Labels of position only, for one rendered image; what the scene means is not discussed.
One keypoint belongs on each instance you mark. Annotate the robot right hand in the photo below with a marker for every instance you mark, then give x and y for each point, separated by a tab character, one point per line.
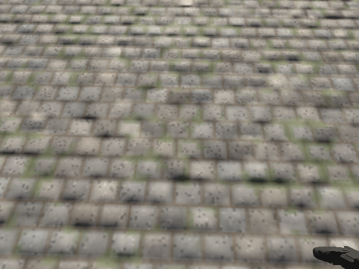
347	257

